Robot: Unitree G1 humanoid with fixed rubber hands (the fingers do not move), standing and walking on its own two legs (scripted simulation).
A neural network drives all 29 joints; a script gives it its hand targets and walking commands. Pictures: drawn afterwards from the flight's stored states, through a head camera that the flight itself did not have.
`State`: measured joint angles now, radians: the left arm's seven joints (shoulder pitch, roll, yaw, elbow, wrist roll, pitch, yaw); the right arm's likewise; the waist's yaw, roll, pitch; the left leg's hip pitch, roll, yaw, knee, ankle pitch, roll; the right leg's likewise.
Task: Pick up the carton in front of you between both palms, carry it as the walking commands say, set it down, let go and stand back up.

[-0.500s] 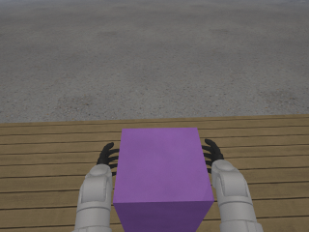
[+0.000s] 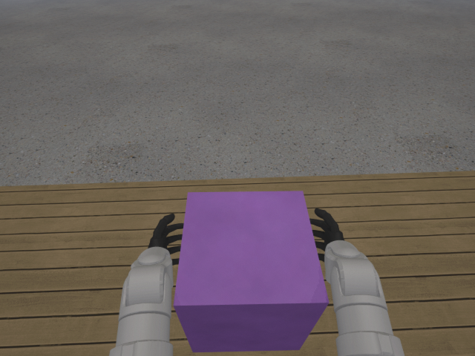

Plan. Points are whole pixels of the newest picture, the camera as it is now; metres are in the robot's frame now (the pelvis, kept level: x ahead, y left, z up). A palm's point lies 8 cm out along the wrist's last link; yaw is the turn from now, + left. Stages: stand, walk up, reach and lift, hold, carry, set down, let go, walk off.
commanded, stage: hold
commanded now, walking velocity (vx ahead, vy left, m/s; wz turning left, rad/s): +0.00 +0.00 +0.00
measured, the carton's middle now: (245, 274) +0.29 +0.00 -0.03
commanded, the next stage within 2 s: carry in 0.12 s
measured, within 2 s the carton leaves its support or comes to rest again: neither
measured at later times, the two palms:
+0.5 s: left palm (174, 203) +0.37 +0.13 +0.09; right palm (339, 197) +0.37 -0.17 +0.10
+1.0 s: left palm (209, 141) +0.60 +0.07 +0.06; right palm (330, 137) +0.60 -0.23 +0.06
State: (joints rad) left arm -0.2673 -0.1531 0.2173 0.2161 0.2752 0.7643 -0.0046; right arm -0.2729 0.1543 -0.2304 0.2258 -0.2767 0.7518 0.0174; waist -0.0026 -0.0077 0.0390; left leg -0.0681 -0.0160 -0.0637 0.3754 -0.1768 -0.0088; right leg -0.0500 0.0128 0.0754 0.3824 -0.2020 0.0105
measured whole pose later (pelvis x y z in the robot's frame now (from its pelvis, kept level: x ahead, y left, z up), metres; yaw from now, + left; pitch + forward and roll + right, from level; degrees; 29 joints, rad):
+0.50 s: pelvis +0.10 -0.02 +0.00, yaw +0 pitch +5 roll +2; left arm -0.11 -0.13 0.07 -0.27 0.11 1.01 0.08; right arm -0.11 0.13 -0.11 -0.29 -0.11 1.01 -0.07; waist 0.00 -0.04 -0.18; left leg -0.39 0.00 0.14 0.57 -0.37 -0.01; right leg -0.18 -0.05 -0.02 0.43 -0.34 0.00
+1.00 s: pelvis +0.38 -0.08 -0.01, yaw +0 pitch +5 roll +0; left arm 0.09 -0.14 0.04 -0.47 -0.02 1.11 0.18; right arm 0.08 0.13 -0.07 -0.51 0.02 1.15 -0.17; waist 0.01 0.03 -0.14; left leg -0.38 0.10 0.06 1.14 -0.39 0.00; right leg -0.41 -0.05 -0.27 0.54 -0.21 -0.08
